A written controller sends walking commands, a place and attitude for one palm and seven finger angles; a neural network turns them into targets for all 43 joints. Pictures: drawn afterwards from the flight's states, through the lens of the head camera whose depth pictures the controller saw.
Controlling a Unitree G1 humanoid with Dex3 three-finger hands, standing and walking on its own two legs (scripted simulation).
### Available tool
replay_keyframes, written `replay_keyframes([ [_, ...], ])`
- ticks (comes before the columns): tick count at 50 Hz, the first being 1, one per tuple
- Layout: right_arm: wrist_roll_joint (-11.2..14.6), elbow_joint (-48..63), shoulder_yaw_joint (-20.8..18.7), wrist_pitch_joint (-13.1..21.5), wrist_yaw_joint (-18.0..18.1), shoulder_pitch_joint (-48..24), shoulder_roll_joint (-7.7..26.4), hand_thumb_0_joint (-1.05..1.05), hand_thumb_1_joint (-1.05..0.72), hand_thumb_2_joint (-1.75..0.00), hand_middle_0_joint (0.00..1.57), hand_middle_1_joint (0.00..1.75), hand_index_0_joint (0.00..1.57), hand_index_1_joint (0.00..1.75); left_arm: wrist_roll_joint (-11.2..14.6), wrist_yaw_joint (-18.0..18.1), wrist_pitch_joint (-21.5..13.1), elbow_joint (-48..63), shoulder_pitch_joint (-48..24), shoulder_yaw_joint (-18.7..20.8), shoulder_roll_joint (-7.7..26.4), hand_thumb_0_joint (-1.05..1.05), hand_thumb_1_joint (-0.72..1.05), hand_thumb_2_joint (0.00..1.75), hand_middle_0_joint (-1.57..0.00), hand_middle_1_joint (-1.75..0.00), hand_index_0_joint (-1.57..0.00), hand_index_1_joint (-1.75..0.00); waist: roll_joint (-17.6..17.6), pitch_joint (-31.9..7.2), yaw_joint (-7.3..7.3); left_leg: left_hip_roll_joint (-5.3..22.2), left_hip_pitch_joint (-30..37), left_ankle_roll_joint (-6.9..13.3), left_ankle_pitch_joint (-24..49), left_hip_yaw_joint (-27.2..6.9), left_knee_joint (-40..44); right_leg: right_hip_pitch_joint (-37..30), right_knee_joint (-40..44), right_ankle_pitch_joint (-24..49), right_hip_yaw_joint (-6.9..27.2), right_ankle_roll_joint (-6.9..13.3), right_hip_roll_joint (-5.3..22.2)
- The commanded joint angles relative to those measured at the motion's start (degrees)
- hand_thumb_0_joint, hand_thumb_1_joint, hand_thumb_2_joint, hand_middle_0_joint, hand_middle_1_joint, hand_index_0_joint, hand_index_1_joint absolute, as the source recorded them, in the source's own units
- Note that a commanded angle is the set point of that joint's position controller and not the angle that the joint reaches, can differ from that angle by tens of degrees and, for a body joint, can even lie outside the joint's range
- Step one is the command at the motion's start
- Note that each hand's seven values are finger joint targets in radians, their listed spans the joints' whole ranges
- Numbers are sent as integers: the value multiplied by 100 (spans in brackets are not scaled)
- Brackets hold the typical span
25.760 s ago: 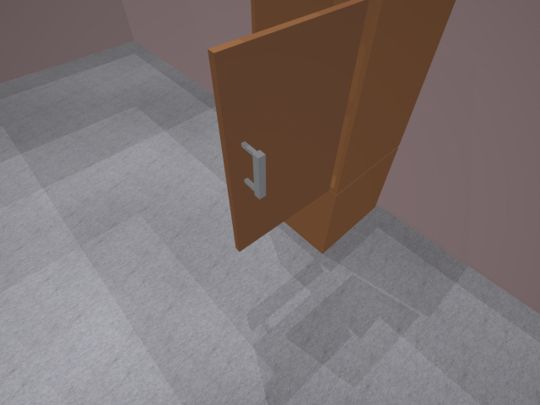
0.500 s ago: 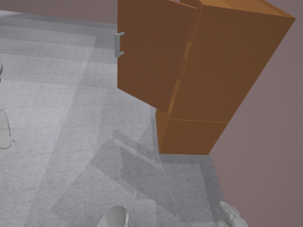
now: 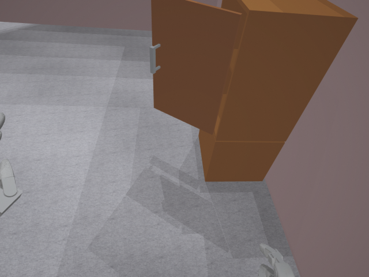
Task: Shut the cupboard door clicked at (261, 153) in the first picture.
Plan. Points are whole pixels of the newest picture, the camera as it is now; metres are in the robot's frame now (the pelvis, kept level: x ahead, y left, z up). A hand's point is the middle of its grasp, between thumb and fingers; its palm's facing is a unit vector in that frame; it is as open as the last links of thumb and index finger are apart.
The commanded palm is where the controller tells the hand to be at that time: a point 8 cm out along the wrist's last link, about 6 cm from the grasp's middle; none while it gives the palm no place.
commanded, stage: stop stepping back and stand still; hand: left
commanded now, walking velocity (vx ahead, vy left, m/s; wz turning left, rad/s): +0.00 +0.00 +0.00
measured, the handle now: (155, 58) +1.04 +0.17 -0.02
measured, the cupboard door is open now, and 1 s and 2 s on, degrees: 55 55 55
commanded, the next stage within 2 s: let the arm hang, fingers relaxed in 0.62 s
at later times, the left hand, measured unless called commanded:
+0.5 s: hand (62, 173) +0.25 +0.23 +0.16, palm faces +0.37 -0.76 -0.53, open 7.5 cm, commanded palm +0.18 +0.27 +0.17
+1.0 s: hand out of the picture +0.09 +0.17 -0.17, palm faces -0.06 -0.98 -0.17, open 7.4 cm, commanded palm none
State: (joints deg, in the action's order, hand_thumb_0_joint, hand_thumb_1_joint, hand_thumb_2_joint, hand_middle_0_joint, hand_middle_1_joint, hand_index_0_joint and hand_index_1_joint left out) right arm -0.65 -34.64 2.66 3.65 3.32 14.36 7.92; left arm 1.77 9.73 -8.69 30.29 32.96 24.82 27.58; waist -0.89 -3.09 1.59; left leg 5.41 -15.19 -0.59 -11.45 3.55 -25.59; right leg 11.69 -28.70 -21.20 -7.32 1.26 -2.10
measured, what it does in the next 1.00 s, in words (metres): steps on the spot: right foot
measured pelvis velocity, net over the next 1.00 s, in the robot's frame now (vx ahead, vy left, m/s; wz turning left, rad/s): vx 0.00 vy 0.00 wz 0.00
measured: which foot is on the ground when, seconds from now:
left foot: down 0.00-1.00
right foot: up 0.00-0.02, down 0.04-1.00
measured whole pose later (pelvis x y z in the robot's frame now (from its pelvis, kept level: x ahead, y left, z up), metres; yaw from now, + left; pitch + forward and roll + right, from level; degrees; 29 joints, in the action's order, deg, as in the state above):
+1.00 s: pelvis +0.00 +0.00 -0.01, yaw +0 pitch +0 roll +0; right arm -1.6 -49.2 1.5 -1.3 -0.6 10.0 15.6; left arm -0.9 0.1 3.5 -46.9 14.9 -2.0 11.0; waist -1.2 1.4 2.2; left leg 0.5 -19.5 1.4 -11.9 3.8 -31.5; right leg 9.0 -31.1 -21.9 -5.3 0.7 1.0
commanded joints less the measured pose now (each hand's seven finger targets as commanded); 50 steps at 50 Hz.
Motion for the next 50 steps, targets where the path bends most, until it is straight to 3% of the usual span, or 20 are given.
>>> replay_keyframes([
  [1,35,723,-423,118,85,-541,943,0,-90,-90,20,30,20,30,74,155,-196,687,-406,797,918,0,90,90,-20,-30,-20,-30,438,-265,48,273,-1301,203,-1061,-263,-643,-1170,743,616,1153,482,864],
  [2,35,711,-429,137,45,-456,922,0,-90,-90,20,30,20,30,53,191,-229,658,-328,930,1045,0,90,90,-20,-30,-20,-30,-138,-411,42,-36,-1593,79,-677,-41,-1368,-1327,784,1627,1904,781,1523],
  [4,202,761,-525,229,17,-627,955,0,-90,-90,20,30,20,30,140,217,-294,805,-421,723,836,0,90,90,-20,-30,-20,-30,-998,-299,-110,-273,-2011,-73,-1276,-122,-2375,-1371,653,3184,2380,1194,1960],
  [5,192,761,-506,221,18,-695,965,0,-90,-90,20,30,20,30,114,225,-344,865,-367,743,820,0,90,90,-20,-30,-20,-30,-893,-122,-138,-186,-2083,-43,-1517,-231,-2387,-1342,527,3724,2214,1234,2016],
  [7,119,699,-429,161,43,-688,945,0,-90,-90,20,30,20,30,55,248,-424,966,-428,870,891,0,90,90,-20,-30,-20,-30,-278,-9,-23,-131,-1408,18,-963,-118,-1356,-854,139,3799,1548,910,1748],
  [9,101,700,-450,164,115,-674,929,0,-90,-90,20,30,20,30,73,250,-533,1153,-509,783,832,0,90,90,-20,-30,-20,-30,137,-119,22,-330,-248,41,598,77,-437,-302,-125,3093,961,443,1232],
  [11,161,755,-570,226,188,-679,1096,0,-90,-90,20,30,20,30,111,228,-602,1217,-465,850,894,0,90,90,-20,-30,-20,-30,617,-287,-74,255,558,287,1842,-634,-90,164,-474,2062,692,-32,672],
  [13,88,734,-477,259,201,-699,1023,0,-90,-90,20,30,20,30,54,161,-603,1062,-366,744,761,0,90,90,-20,-30,-20,-30,1412,-35,-56,659,287,511,2117,-1416,196,350,-500,1163,525,-159,311],
  [14,70,676,-452,294,200,-735,1018,0,-90,-90,20,30,20,30,26,139,-636,1043,-504,775,827,0,90,90,-20,-30,-20,-30,1426,58,-79,770,-46,511,1602,-1427,425,181,-341,537,531,-174,294],
  [15,91,681,-479,327,188,-644,1066,0,-90,-90,20,30,20,30,29,143,-662,1060,-515,776,790,0,90,90,-20,-30,-20,-30,1199,67,-83,669,-100,474,1466,-1316,304,22,38,739,568,-136,297],
  [19,178,716,-497,249,100,-510,986,0,-90,-90,20,30,20,30,112,147,-585,870,26,831,736,0,90,90,-20,-30,-20,-30,86,-868,-33,31,-60,129,2052,-219,-807,-865,219,3731,1159,63,986],
  [23,194,791,-419,97,98,-584,907,0,-90,-90,20,30,20,30,146,152,-472,665,324,894,766,0,90,90,-20,-30,-20,-30,-115,-851,-83,-146,-383,136,1358,-59,-755,-1120,90,4840,1173,-26,1168],
  [29,177,826,-420,2,171,-646,961,0,-90,-90,20,30,20,30,96,107,-373,598,-57,734,753,0,90,90,-20,-30,-20,-30,36,-720,-79,-26,338,220,2385,-53,-578,-533,131,4361,894,-236,830],
  [35,174,861,-416,-29,180,-720,963,0,-90,-90,20,30,20,30,62,102,-308,641,-437,538,677,0,90,90,-20,-30,-20,-30,94,-567,-94,-75,346,213,1925,-83,-592,-346,392,3878,979,-244,878],
  [36,194,107,-589,266,-318,-1217,2031,0,-90,-90,20,30,20,30,-279,-713,580,-3280,-773,-1975,-221,0,90,90,-20,-30,-20,-30,308,95,26,85,78,212,2380,-320,-1263,378,-359,4097,566,43,1223],
  [37,81,-84,-703,151,-333,-713,1866,0,-90,-90,20,30,20,30,-301,-848,944,-3471,-779,-1944,-495,0,90,90,-20,-30,-20,-30,342,-320,19,138,237,226,1989,-371,-1028,375,-152,3192,858,66,1040],
  [39,34,-178,-510,-55,-332,-607,1749,0,-90,-90,20,30,20,30,-287,-944,927,-4121,-1104,-2014,-515,0,90,90,-20,-30,-20,-30,-113,-10,-155,254,-261,345,1142,-619,-766,463,27,1663,737,50,903],
  [42,-60,-332,-433,-209,-345,-617,1695,0,-90,-90,20,30,20,30,-312,-955,842,-5222,-1645,-2121,-363,0,90,90,-20,-30,-20,-30,-954,67,-102,74,-96,251,1304,-639,-775,432,202,1829,902,215,1023],
  [45,-109,-734,-361,-328,-351,-547,1618,0,-90,-90,20,30,20,30,-264,-897,890,-6316,-1853,-2240,-446,0,90,90,-20,-30,-20,-30,-272,104,-75,95,96,258,1480,-779,-320,220,248,1259,852,155,944],
  [50,-87,-1484,-255,-411,-287,-467,1301,0,-90,-90,20,30,20,30,-227,-875,917,-7849,-1628,-2324,-690,0,90,90,-20,-30,-20,-30,704,242,-140,36,149,223,503,-801,345,-154,799,533,920,124,843],
])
